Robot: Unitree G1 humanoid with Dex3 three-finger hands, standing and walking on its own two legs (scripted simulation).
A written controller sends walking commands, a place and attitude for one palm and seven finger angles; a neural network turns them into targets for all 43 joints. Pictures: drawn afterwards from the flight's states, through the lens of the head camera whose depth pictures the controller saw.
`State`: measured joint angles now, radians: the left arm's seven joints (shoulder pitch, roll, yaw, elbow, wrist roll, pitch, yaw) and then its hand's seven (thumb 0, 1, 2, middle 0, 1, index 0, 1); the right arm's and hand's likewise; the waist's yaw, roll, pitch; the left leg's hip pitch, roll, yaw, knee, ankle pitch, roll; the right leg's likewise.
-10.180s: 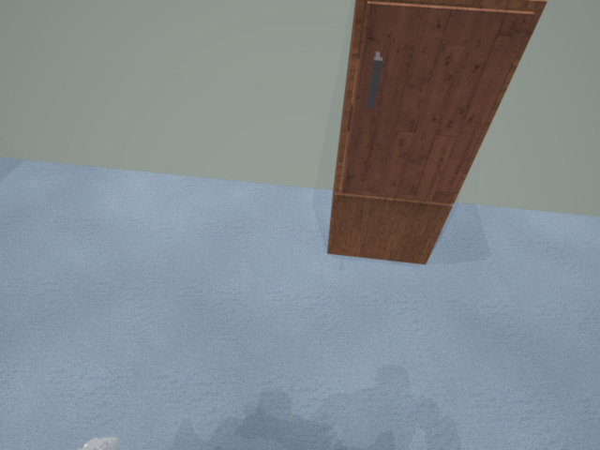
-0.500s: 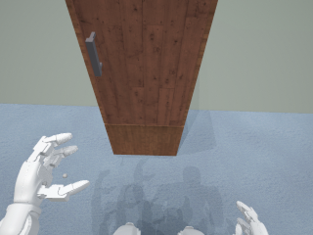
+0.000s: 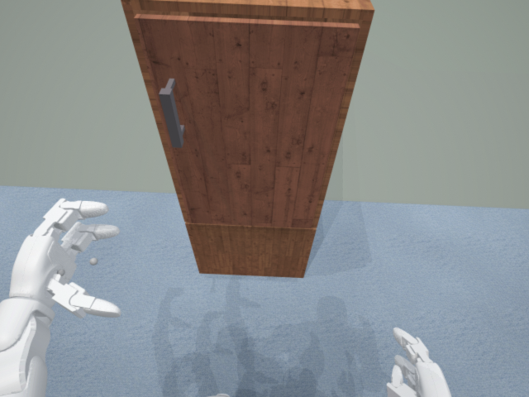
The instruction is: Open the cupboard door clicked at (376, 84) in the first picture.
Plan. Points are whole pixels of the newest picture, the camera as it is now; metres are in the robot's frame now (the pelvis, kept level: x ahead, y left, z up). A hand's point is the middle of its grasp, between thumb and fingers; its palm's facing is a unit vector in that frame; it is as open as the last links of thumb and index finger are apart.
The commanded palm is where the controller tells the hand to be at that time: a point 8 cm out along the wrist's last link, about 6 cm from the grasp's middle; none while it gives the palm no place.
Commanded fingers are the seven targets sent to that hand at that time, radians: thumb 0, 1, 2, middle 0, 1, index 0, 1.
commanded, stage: raise the hand with hooked fingers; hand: left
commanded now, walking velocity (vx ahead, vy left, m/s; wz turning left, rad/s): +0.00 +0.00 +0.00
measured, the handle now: (174, 113) +0.61 +0.23 +0.08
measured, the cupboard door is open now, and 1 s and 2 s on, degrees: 0 0 0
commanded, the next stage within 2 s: move the hooked fingers beside the handle in 0.66 s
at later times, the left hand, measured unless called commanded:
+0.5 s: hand (96, 245) +0.29 +0.26 +0.09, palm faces +0.06 -1.00 -0.03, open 14.0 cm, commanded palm +0.26 +0.31 +0.09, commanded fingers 0.00 -0.50 0.30 -0.30 -1.20 -0.30 -1.20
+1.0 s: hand (105, 220) +0.33 +0.26 +0.09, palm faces +0.06 -1.00 -0.02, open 14.0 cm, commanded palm +0.31 +0.32 +0.09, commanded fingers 0.00 -0.50 0.30 -0.30 -1.20 -0.30 -1.20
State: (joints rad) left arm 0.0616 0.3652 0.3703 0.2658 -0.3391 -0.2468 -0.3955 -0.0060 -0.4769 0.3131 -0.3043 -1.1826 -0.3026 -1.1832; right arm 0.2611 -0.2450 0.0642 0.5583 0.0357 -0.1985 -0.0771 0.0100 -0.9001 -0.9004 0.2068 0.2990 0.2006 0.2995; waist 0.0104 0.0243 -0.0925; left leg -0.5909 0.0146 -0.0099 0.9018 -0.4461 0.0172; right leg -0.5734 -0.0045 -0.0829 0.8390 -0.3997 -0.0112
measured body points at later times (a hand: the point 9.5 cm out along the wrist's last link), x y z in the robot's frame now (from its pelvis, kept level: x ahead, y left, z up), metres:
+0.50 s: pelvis +0.00 -0.01 +0.01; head +0.03 +0.00 +0.46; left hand +0.28 +0.31 +0.09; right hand +0.14 -0.26 -0.07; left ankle +0.00 +0.10 -0.70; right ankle +0.01 -0.12 -0.70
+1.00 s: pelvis +0.00 -0.01 +0.01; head +0.04 +0.00 +0.45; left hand +0.32 +0.32 +0.09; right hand +0.15 -0.26 -0.08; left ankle +0.00 +0.10 -0.70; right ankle +0.01 -0.12 -0.70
